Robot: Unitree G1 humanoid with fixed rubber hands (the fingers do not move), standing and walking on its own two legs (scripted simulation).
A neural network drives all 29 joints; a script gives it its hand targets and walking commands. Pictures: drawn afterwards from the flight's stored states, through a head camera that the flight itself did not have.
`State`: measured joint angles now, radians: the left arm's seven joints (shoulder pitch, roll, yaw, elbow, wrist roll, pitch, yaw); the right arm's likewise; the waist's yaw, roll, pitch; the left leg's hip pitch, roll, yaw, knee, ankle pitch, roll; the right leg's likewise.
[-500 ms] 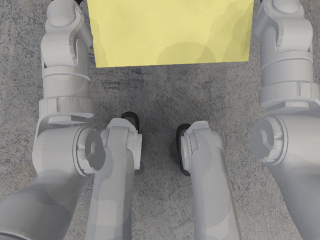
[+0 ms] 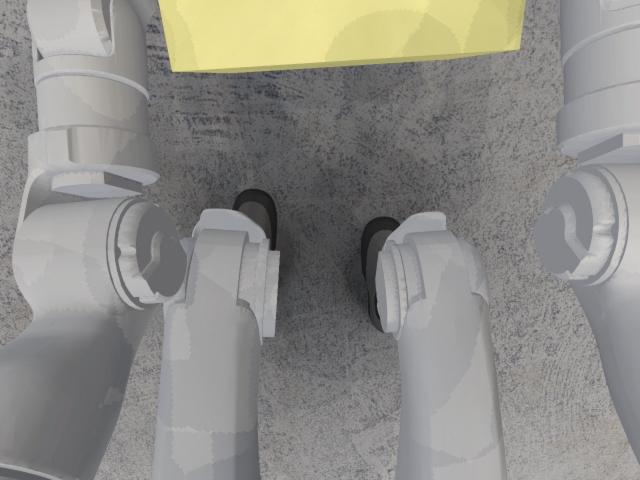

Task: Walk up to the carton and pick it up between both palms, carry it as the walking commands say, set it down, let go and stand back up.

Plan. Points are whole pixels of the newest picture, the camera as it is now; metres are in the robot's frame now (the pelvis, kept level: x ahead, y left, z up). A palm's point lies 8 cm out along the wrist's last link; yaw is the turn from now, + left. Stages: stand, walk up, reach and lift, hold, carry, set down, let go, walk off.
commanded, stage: set down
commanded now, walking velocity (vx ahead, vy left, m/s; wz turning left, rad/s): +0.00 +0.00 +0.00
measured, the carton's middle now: out of the picture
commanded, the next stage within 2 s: none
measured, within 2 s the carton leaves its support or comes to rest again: rests again in 0.98 s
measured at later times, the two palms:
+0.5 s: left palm out of the picture +0.58 +0.19 -0.22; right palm out of the picture +0.60 -0.18 -0.22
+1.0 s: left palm out of the picture +0.57 +0.19 -0.23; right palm out of the picture +0.59 -0.17 -0.23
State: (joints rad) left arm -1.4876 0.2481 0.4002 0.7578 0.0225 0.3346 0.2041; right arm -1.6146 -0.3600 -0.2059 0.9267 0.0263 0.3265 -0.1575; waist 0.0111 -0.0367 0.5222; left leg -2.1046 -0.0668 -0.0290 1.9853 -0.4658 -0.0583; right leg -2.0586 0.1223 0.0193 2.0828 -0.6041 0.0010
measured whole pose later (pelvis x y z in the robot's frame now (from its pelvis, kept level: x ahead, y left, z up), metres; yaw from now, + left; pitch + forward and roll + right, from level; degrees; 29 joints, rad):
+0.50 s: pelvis +0.02 +0.01 -0.04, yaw -1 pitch +34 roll +2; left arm -1.52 0.33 0.27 0.93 -0.15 0.25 0.16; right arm -1.61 -0.45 -0.01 1.04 0.18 0.26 -0.10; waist 0.02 -0.02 0.52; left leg -2.20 -0.03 0.01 2.17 -0.56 -0.03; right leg -2.15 0.11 0.02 2.25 -0.69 0.00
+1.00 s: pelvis +0.02 +0.01 -0.05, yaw -2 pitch +33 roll +3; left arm -1.52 0.34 0.29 1.01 -0.13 0.23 0.11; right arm -1.63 -0.45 0.01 1.14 0.17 0.23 -0.06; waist 0.04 -0.02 0.52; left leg -2.21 -0.02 0.02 2.20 -0.57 -0.02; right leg -2.18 0.09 0.00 2.29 -0.68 -0.02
